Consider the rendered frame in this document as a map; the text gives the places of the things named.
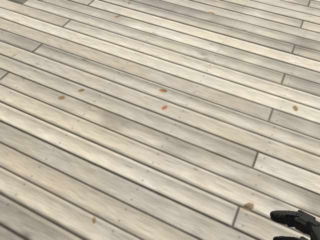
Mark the right robot hand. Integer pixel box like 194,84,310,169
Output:
270,210,320,240

